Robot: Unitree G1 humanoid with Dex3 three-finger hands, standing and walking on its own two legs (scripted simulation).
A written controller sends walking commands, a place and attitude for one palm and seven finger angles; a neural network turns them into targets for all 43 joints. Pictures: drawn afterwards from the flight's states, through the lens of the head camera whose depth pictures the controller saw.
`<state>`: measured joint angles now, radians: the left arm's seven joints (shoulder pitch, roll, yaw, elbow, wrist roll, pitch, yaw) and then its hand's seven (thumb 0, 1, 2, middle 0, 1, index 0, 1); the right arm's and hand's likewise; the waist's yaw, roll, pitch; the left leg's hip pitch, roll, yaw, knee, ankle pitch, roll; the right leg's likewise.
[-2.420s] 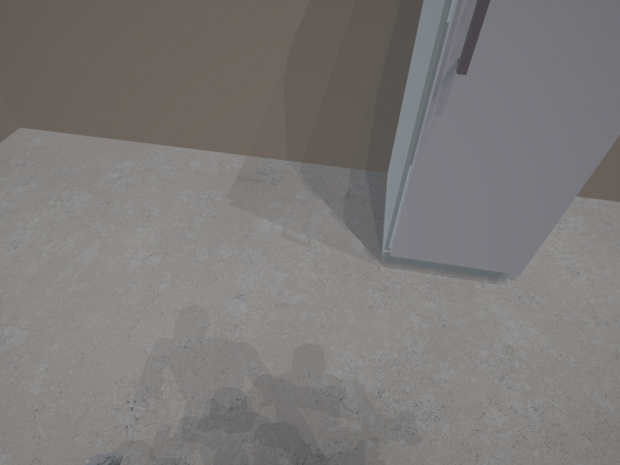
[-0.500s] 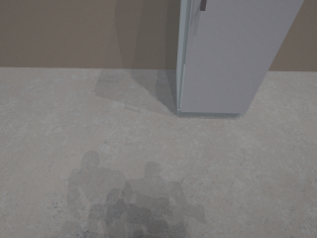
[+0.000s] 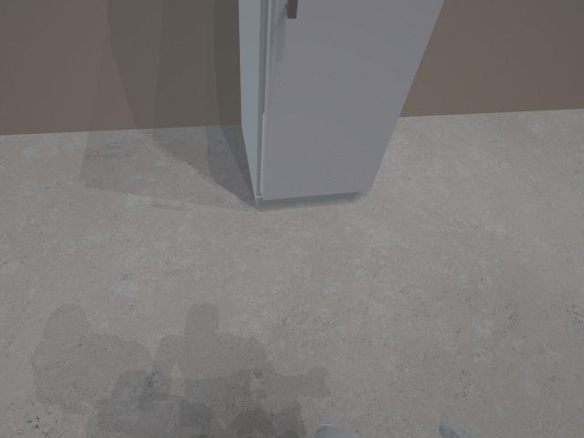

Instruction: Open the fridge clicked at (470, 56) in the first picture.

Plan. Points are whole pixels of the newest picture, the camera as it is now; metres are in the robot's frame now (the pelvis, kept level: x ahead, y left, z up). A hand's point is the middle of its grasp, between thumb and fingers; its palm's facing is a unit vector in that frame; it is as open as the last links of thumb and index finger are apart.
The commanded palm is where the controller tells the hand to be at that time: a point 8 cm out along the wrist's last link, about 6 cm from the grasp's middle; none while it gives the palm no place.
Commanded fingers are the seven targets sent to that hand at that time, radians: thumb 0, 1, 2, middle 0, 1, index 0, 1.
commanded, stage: walk to a spot facing it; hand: left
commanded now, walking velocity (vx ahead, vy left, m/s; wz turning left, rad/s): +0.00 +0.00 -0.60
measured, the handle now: out of the picture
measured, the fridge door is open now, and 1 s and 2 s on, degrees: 0 0 0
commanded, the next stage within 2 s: turn to face it in 1.32 s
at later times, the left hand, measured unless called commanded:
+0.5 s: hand (221, 414) +0.17 +0.11 -0.15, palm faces -0.32 -0.92 -0.23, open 7.4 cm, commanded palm none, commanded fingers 0.00 0.90 0.90 -0.20 -0.30 -0.20 -0.30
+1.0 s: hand (244, 323) +0.33 +0.10 -0.17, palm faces -0.50 -0.85 -0.18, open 7.4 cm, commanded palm none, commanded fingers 0.00 0.90 0.90 -0.20 -0.30 -0.20 -0.30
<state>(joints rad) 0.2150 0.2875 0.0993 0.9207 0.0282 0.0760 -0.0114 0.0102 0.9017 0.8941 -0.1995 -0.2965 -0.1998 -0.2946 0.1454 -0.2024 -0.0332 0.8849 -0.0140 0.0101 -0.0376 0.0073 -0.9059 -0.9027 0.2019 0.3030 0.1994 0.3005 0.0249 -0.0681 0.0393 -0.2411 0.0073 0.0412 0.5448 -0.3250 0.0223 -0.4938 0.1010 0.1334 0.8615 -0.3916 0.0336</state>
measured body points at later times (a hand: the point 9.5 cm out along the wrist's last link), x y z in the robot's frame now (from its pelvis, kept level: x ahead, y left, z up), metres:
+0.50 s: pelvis +0.01 -0.04 -0.01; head +0.02 -0.06 +0.44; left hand +0.19 +0.16 -0.13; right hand -0.10 -0.29 -0.16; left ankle +0.00 +0.10 -0.67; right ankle -0.04 -0.13 -0.73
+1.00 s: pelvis +0.19 -0.05 +0.01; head +0.21 -0.04 +0.46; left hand +0.36 +0.15 -0.15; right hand +0.10 -0.27 -0.13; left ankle +0.24 +0.03 -0.73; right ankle +0.09 -0.15 -0.63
